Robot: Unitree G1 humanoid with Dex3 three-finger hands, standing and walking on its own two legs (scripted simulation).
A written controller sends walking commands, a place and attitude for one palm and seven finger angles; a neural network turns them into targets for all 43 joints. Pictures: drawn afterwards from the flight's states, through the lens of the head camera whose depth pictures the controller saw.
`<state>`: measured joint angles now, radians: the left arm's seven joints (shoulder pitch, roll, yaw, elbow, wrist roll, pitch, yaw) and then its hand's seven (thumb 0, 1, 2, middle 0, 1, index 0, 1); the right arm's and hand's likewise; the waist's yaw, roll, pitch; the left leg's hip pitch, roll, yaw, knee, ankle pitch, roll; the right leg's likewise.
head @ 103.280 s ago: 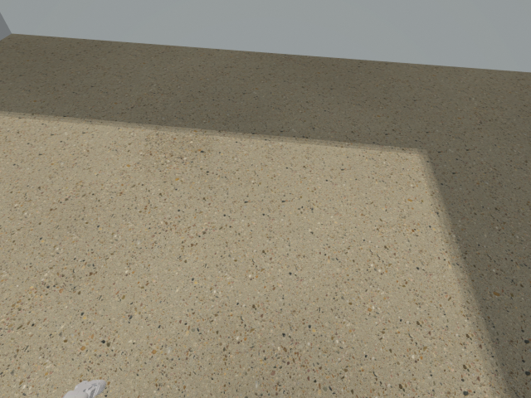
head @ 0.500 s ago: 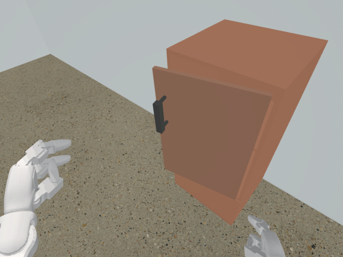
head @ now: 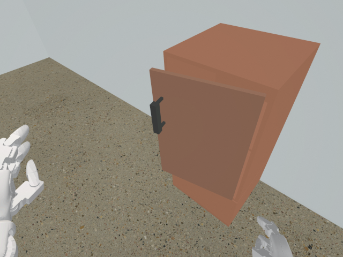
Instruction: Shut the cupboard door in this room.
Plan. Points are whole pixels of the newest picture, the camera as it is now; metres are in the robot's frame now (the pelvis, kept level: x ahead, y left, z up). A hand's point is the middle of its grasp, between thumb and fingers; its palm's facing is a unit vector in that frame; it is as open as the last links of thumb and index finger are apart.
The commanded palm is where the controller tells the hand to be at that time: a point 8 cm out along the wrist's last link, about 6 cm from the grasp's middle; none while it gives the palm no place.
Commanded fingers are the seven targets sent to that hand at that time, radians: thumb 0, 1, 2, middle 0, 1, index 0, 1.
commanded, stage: step back with the hand held close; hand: left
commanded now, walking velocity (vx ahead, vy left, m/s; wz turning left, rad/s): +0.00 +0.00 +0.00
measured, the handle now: (159, 115) +0.62 +0.13 -0.03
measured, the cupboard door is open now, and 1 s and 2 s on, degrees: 13 13 13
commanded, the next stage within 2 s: stop stepping back and stand still in 1.52 s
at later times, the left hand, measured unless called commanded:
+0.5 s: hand (27, 187) +0.18 +0.28 +0.16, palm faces +0.36 -0.78 -0.51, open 7.4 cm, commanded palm +0.12 +0.32 +0.17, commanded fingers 0.00 0.90 0.90 -0.20 -0.30 -0.20 -0.30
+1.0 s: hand out of the picture +0.09 +0.30 +0.16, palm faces +0.48 -0.77 -0.41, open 7.4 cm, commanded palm +0.03 +0.33 +0.17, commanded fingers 0.00 0.90 0.90 -0.20 -0.30 -0.20 -0.30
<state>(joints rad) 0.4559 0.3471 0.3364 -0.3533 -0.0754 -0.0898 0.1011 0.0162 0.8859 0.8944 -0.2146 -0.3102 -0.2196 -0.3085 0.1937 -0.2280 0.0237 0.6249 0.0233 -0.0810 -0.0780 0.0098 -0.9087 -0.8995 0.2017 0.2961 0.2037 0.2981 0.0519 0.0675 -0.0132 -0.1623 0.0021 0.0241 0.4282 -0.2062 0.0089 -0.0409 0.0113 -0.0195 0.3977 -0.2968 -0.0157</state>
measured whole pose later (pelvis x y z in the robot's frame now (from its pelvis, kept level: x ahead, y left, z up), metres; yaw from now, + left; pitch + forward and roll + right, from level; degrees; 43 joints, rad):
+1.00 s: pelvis -0.10 +0.03 -0.02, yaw +2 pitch +0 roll -3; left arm 0.52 0.40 0.41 -0.51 -0.04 -0.23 0.18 0.01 0.88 0.89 -0.21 -0.30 -0.22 -0.30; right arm 0.23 -0.23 0.01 0.63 0.00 -0.05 -0.08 0.01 -0.91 -0.90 0.20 0.30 0.21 0.30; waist 0.01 0.02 0.01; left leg -0.48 0.00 0.01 0.61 -0.23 0.03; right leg -0.33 0.01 -0.02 0.56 -0.22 0.01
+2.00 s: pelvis -0.30 +0.13 -0.02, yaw -6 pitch +0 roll +0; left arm 0.66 0.56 0.51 -0.75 -0.09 -0.15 0.14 0.02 0.89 0.89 -0.21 -0.30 -0.21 -0.30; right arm 0.28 -0.14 0.02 0.59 0.00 -0.08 -0.01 0.01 -0.90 -0.90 0.21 0.30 0.21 0.30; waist 0.02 -0.12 -0.02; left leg -0.61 -0.03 0.09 0.77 -0.37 -0.09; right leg -0.15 0.04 -0.10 0.48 -0.40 -0.15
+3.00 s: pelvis -0.33 +0.19 -0.01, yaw +1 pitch -1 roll -1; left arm 0.27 0.18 0.02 0.98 0.02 0.02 0.02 -0.05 0.98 0.89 -0.21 -0.30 -0.21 -0.30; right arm 0.26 -0.17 0.00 1.01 -0.02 0.03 -0.02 0.00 -0.93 -0.90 0.20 0.30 0.20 0.30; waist -0.01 0.00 0.05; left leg -0.30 0.02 0.02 0.51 -0.20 0.01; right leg -0.21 0.02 -0.03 0.48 -0.26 -0.02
